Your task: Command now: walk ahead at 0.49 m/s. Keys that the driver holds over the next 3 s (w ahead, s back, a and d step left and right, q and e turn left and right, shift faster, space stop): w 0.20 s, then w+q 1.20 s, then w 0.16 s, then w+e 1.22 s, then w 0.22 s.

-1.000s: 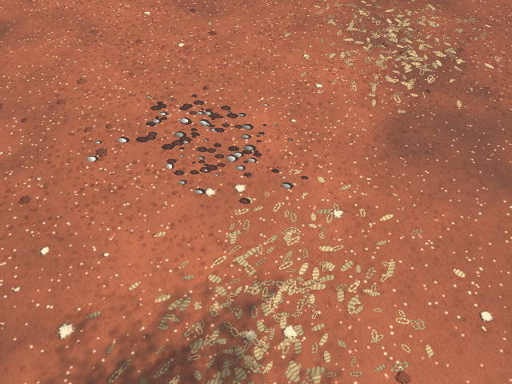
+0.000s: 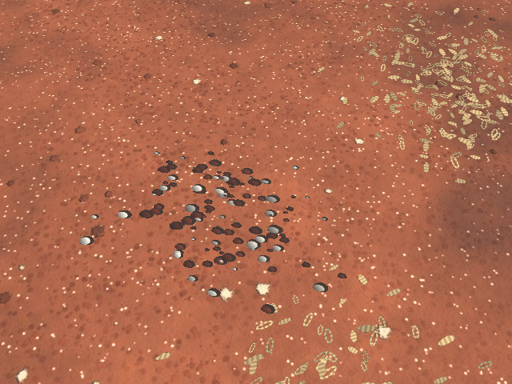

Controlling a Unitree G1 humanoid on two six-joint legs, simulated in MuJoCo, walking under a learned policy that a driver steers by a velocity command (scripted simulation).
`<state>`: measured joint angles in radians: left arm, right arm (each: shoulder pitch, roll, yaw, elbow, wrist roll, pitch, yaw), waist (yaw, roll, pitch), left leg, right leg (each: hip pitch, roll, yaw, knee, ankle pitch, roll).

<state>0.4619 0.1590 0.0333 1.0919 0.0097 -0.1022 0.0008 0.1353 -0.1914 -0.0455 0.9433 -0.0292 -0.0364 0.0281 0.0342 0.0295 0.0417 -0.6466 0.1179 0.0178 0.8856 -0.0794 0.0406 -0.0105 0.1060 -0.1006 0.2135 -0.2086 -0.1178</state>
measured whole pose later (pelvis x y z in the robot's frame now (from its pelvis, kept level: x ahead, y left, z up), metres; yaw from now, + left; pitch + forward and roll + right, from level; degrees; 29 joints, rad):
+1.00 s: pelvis +0.56 +0.03 +0.00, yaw +23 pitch +1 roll -1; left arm 0.28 0.23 0.05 0.86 0.02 -0.10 0.00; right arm 0.24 -0.29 -0.09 0.83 -0.03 -0.01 0.04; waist 0.00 0.06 0.03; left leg -0.57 0.03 -0.02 1.13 -0.26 0.06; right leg -0.17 0.01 -0.14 0.34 -0.19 -0.05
